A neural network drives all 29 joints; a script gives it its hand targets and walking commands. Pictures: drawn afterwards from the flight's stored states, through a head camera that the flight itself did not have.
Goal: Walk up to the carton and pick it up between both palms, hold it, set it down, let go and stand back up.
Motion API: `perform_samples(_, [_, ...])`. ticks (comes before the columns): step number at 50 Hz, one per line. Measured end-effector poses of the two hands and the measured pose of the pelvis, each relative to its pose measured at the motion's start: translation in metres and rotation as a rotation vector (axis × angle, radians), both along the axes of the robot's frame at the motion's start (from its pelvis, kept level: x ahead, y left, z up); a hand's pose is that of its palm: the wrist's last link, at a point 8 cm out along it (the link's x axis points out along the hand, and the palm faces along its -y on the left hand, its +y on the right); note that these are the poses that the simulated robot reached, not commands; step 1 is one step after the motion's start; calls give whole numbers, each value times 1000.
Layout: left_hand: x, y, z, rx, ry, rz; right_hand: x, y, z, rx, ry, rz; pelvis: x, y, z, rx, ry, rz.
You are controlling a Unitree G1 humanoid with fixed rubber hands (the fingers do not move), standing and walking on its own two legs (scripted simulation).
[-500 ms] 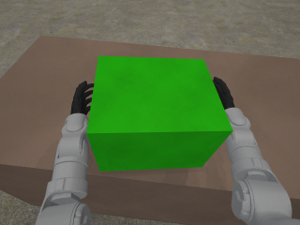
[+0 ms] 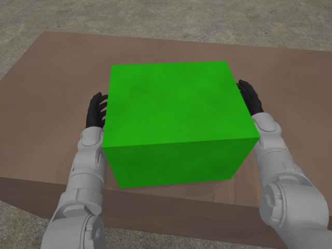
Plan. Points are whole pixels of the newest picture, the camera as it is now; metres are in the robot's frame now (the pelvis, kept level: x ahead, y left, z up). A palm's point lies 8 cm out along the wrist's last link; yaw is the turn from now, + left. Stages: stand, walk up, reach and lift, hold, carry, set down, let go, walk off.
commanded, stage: set down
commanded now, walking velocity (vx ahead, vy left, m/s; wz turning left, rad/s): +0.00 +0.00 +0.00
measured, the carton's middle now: (173, 124) +0.42 +0.00 +0.05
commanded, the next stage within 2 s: none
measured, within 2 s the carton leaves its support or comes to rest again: rests again in 1.12 s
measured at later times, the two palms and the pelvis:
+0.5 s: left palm (98, 127) +0.40 +0.19 +0.04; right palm (248, 109) +0.46 -0.20 +0.06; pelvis +0.00 +0.00 +0.00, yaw +0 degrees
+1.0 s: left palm (97, 126) +0.41 +0.19 +0.04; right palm (244, 109) +0.47 -0.19 +0.06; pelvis -0.01 +0.01 -0.01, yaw -1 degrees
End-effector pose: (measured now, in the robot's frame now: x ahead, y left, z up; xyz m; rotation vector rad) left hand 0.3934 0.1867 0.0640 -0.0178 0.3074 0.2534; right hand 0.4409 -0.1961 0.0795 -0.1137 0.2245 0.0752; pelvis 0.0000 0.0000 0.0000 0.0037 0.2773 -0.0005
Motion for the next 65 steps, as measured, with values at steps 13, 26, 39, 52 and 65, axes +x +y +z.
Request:
perform_samples(13, [1,4,-19,-5,31,16,7,6,-18,39,34,7,-1,5,-3,-5,73,0])
perform_samples(26, [7,-1,-19,-11,36,30,18,1,-16,39,38,21,-1,1,-4,-3,90,-2])
perform_samples(39, [10,2,-22,-10,13,29,20,4,-20,60,21,15,-7,2,-5,3,101,-6])
perform_samples(52, [14,4,-22,2,1,31,25,5,-22,61,31,22,-10,6,-8,3,146,-14])
perform_samples(65, [23,7,-22,9,-4,25,31,8,-25,56,61,17,-11,9,-13,0,178,-19])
